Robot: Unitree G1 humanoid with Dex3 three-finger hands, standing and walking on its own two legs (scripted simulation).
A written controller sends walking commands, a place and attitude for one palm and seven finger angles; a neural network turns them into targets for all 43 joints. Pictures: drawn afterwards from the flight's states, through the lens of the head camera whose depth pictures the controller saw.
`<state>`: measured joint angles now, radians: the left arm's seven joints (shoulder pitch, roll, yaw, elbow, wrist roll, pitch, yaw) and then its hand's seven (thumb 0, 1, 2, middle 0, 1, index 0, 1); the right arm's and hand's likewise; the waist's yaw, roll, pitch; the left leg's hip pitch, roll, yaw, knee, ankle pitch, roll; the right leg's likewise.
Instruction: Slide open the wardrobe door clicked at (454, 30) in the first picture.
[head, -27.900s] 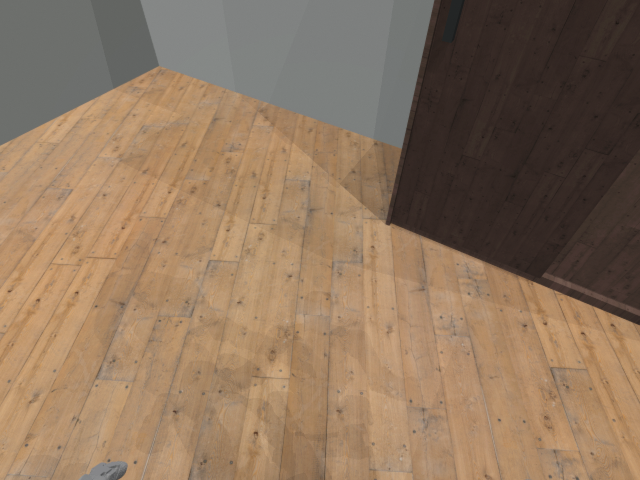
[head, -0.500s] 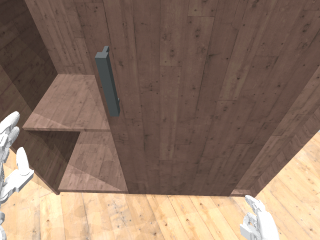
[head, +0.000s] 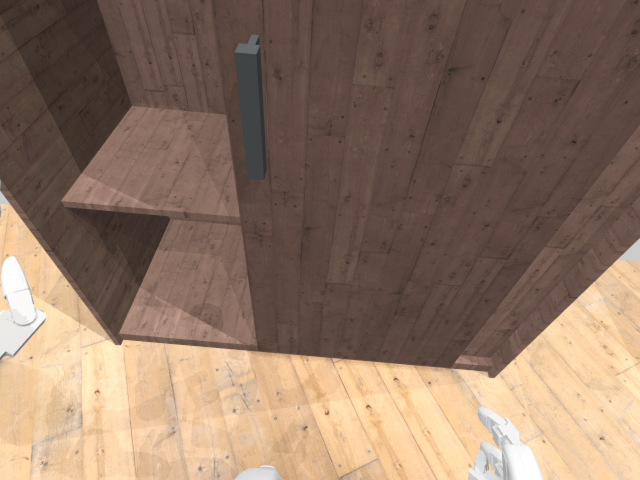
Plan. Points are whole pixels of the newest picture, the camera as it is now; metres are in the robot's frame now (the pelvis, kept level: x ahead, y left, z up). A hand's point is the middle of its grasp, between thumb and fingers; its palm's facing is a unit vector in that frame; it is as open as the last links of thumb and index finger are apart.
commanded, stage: step back with the hand held close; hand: left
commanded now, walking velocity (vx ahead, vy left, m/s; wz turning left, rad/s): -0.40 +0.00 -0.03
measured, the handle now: (255, 111) +0.56 +0.15 +0.17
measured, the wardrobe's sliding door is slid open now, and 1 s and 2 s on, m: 0.45 0.45 0.45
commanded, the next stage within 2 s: stop stepping back and stand still in 0.46 s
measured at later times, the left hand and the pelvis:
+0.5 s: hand (37, 363) +0.17 +0.25 +0.17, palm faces +0.34 -0.84 -0.42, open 7.5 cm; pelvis -0.06 +0.00 +0.01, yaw -2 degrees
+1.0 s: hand out of the picture +0.11 +0.28 +0.17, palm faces +0.39 -0.84 -0.38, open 7.5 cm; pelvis -0.12 +0.02 +0.02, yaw -3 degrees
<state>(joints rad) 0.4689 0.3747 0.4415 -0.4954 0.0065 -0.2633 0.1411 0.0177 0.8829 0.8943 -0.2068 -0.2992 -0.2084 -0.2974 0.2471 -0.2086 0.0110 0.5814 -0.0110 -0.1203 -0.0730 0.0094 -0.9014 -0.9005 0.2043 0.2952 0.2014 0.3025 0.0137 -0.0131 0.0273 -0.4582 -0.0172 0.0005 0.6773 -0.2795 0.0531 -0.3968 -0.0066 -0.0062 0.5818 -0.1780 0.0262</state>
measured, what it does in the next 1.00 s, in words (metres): walks backwards: right foot, then left foot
